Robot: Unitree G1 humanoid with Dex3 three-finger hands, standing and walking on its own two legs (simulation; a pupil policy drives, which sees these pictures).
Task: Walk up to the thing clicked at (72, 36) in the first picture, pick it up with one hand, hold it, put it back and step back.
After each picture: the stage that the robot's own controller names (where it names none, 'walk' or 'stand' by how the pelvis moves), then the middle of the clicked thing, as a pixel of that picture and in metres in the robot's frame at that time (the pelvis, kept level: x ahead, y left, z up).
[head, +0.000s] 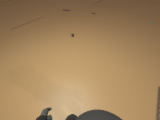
stand; (72, 34) +2.05 +0.54 -0.72
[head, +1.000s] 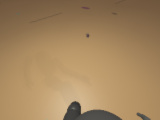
walk; (87, 35) +1.95 +0.26 -0.70
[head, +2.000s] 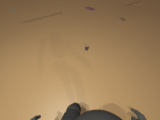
walk; (86, 47) +1.34 +0.15 -0.69
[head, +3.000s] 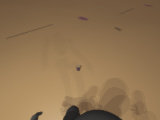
walk; (78, 67) +0.89 +0.20 -0.70
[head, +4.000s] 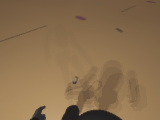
walk; (74, 81) +0.58 +0.20 -0.70
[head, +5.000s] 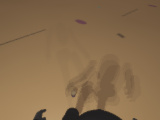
stand; (73, 93) +0.41 +0.16 -0.71
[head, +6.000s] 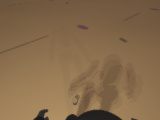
stand; (75, 101) +0.35 +0.16 -0.72
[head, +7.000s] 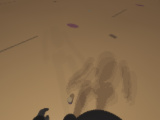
stand; (70, 100) +0.34 +0.22 -0.72
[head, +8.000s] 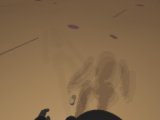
stand; (71, 101) +0.33 +0.20 -0.73
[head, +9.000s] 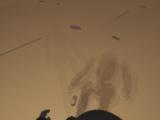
stand; (72, 102) +0.34 +0.19 -0.73
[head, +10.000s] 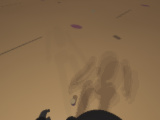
stand; (73, 102) +0.33 +0.19 -0.73
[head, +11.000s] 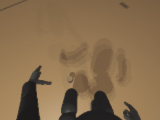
go down; (70, 79) +0.39 +0.17 -0.55
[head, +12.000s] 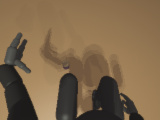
go down; (66, 64) +0.44 +0.20 -0.32
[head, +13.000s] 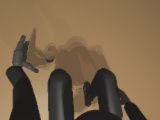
close in; (49, 57) +0.43 +0.22 -0.25
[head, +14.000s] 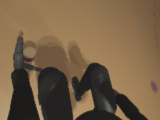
close; (29, 55) +0.42 +0.25 -0.23
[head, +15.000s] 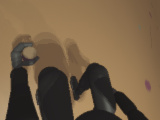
close; (29, 54) +0.41 +0.24 -0.23
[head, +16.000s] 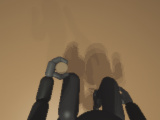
lift; (61, 70) +0.32 +0.21 -0.07
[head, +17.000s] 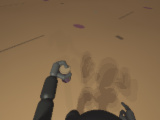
hold; (65, 73) +0.33 +0.17 +0.05
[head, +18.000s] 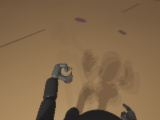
hold; (67, 75) +0.32 +0.17 +0.01
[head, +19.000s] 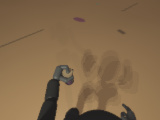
hold; (68, 76) +0.32 +0.16 +0.00
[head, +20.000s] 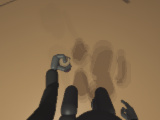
crouch; (65, 65) +0.40 +0.17 -0.06
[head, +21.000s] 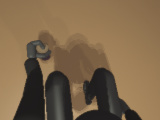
lower; (44, 52) +0.45 +0.24 -0.17
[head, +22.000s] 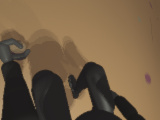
lower; (18, 51) +0.44 +0.26 -0.24
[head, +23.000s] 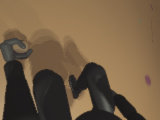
lower; (21, 50) +0.44 +0.26 -0.24
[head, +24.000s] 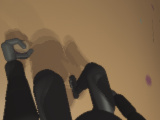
lower; (22, 50) +0.44 +0.26 -0.24
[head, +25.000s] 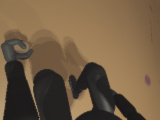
lower; (22, 51) +0.44 +0.26 -0.24
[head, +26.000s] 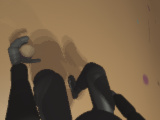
open; (26, 53) +0.42 +0.23 -0.24
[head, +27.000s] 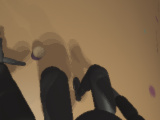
stand; (37, 54) +0.42 +0.22 -0.24
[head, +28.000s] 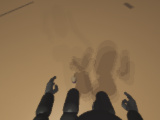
stand; (74, 80) +0.39 +0.15 -0.54
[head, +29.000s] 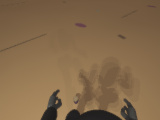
stand; (75, 100) +0.36 +0.14 -0.66
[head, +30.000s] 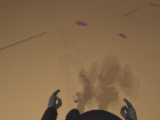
stand; (76, 99) +0.36 +0.14 -0.66
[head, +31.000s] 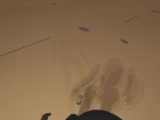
stand; (78, 101) +0.38 +0.13 -0.72
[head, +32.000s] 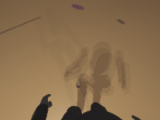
walk; (78, 84) +0.43 +0.08 -0.71
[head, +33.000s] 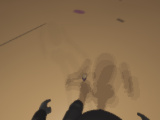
walk; (84, 77) +0.60 +0.10 -0.70
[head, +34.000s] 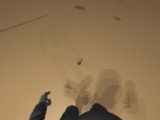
walk; (79, 61) +0.89 +0.17 -0.69
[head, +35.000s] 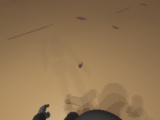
stand; (80, 64) +0.99 +0.18 -0.71
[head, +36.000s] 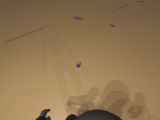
stand; (78, 64) +0.98 +0.21 -0.72
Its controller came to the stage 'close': yes
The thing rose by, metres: 0.72
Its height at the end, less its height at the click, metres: +0.00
